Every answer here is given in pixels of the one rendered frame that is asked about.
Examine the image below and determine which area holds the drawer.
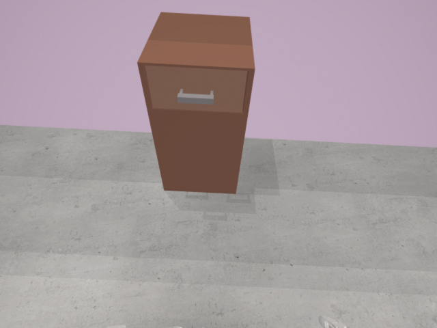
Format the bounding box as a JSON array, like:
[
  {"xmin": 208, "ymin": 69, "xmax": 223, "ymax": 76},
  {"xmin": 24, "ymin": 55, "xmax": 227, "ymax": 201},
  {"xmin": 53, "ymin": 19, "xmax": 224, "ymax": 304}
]
[{"xmin": 145, "ymin": 66, "xmax": 247, "ymax": 113}]

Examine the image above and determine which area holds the cabinet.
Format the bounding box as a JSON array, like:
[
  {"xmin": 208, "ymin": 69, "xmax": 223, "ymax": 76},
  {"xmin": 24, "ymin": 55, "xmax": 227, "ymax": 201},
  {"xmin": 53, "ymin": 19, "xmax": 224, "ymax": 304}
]
[{"xmin": 137, "ymin": 12, "xmax": 255, "ymax": 194}]

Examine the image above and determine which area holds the handle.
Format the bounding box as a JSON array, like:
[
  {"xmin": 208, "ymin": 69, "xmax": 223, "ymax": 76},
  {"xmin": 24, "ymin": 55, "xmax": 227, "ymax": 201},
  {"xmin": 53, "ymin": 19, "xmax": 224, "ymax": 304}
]
[{"xmin": 178, "ymin": 89, "xmax": 214, "ymax": 105}]

